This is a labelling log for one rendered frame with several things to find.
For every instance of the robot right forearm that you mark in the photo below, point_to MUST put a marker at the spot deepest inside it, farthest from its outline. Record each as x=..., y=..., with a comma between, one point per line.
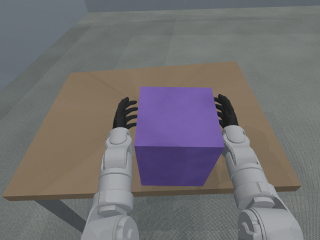
x=251, y=188

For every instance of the robot left forearm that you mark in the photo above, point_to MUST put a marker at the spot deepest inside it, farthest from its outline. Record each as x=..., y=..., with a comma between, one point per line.
x=114, y=195

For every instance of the robot right upper arm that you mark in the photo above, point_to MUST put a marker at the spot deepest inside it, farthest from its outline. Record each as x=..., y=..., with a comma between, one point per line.
x=256, y=223

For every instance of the robot left upper arm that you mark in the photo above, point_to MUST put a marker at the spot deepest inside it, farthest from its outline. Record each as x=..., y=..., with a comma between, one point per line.
x=118, y=227

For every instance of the table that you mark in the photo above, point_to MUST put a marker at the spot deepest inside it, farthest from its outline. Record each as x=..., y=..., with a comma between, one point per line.
x=64, y=159

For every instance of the right robot hand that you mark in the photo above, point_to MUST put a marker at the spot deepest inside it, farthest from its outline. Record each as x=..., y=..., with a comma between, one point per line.
x=227, y=113

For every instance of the carton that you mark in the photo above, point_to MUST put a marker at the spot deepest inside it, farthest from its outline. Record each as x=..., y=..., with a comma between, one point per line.
x=178, y=137

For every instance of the left robot hand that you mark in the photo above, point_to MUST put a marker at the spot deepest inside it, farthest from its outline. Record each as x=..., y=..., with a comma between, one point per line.
x=120, y=119

